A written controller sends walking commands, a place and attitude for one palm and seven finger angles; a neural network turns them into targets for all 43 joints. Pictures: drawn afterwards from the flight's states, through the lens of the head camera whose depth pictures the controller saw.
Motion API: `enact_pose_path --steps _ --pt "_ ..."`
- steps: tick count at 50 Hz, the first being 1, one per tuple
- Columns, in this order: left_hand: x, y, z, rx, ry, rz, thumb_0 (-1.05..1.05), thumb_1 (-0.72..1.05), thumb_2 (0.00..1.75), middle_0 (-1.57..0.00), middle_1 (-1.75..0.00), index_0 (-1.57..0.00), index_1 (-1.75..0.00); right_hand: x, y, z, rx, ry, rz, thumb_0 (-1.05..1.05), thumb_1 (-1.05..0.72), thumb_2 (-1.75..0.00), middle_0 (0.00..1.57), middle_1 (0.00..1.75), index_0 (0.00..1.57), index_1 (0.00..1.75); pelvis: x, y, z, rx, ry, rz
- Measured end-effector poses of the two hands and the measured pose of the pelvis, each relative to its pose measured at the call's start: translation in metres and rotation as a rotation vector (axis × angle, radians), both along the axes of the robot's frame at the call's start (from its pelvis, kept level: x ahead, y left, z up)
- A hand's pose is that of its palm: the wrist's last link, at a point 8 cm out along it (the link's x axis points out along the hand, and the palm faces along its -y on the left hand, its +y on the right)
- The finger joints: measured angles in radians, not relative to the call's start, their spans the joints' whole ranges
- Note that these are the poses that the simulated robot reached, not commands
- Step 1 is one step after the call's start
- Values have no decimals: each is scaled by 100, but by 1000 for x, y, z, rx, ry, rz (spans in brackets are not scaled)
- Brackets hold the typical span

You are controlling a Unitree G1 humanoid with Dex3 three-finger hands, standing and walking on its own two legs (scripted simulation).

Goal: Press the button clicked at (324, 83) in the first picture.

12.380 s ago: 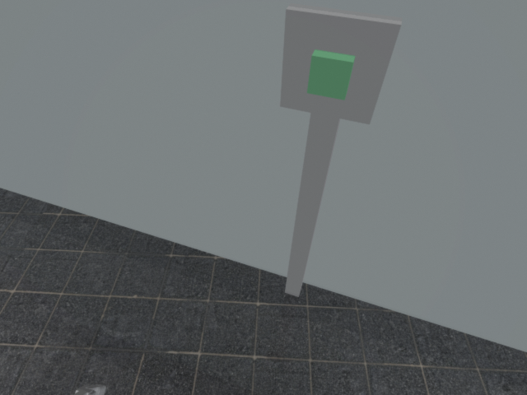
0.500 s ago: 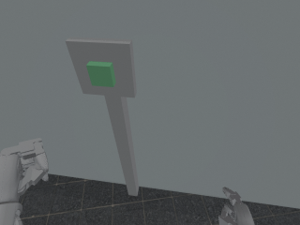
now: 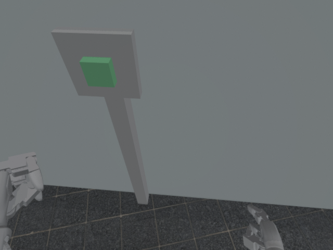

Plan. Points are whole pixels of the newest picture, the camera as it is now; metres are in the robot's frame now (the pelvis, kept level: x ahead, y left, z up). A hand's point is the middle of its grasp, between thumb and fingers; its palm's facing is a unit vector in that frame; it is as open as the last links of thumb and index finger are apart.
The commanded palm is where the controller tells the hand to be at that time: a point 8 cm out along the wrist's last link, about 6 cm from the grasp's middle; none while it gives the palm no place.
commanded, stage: step back with the hand held close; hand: left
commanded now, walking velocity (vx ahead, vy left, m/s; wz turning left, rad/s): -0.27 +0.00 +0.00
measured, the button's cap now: (99, 71) +0.46 +0.21 +0.20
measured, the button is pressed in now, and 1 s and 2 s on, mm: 0 0 0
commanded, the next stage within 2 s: stop stepping back and stand still in 0.98 s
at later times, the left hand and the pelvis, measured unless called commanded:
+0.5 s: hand out of the picture +0.11 +0.26 +0.16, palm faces +0.40 -0.81 -0.42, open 3.1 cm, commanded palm +0.05 +0.30 +0.17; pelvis -0.08 +0.02 -0.02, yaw +0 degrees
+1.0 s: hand out of the picture +0.03 +0.27 +0.16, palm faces +0.33 -0.84 -0.43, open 3.1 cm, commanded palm -0.03 +0.31 +0.17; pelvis -0.16 +0.03 -0.01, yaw +0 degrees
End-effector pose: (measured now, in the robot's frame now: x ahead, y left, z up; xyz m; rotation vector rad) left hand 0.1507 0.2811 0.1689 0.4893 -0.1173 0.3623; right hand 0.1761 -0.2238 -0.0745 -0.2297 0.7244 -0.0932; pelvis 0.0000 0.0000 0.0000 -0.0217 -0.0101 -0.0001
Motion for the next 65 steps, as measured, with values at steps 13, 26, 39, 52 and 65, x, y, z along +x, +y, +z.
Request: enact_pose_path --steps 13,26,39,52,65 --pt "-35 9 5 72 -36 -69 2 88 90 -130 -150 -130 -150 -44 -1 3 -39 3 -64 1 -91 -90 20 30 20 30 -40 11 -8 6 15 -8" --pt "-88 16 2 48 -168 -46 1 88 90 -131 -150 -131 -150 -101 12 -8 -57 -9 -38 1 -90 -90 20 30 20 30 -84 21 -19 -17 3 -3" --pt "-129 26 12 110 -188 -62 1 89 90 -131 -150 -131 -150 -142 28 -9 -32 -7 5 2 -90 -90 20 30 20 30 -122 21 -17 -26 52 14" --pt "-162 33 13 77 -187 -136 1 88 90 -131 -150 -131 -150 -173 30 11 -64 -65 -30 2 -91 -90 20 30 20 30 -175 33 -11 -40 19 -7" --pt "-240 35 5 5 -180 -67 1 88 90 -131 -150 -131 -150 -260 23 4 -83 1 -58 1 -90 -90 20 30 20 30 -226 36 -10 -9 22 -18"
